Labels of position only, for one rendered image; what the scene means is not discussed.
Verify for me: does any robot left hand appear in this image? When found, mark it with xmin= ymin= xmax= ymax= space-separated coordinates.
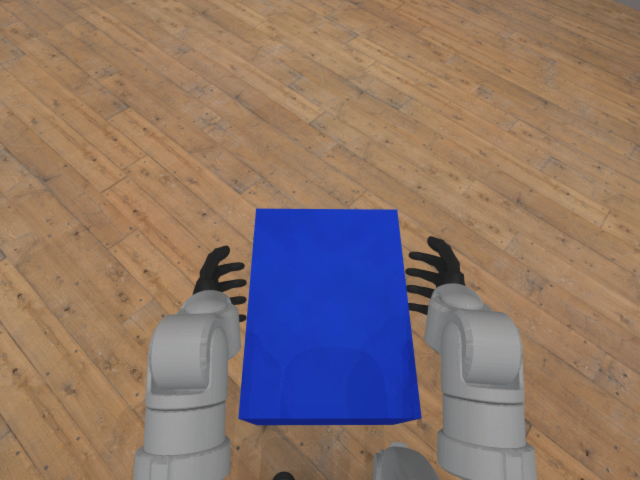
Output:
xmin=193 ymin=246 xmax=247 ymax=322

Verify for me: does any robot right hand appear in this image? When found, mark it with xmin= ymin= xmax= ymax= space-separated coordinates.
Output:
xmin=405 ymin=236 xmax=466 ymax=315

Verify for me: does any robot right thigh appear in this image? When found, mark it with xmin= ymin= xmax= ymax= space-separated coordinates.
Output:
xmin=373 ymin=447 xmax=440 ymax=480

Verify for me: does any robot left forearm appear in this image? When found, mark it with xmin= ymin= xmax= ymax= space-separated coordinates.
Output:
xmin=133 ymin=290 xmax=241 ymax=480

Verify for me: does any robot right forearm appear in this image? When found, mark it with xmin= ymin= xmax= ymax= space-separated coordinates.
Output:
xmin=424 ymin=283 xmax=537 ymax=480

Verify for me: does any carton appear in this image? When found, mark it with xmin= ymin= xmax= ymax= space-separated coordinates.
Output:
xmin=238 ymin=209 xmax=422 ymax=425

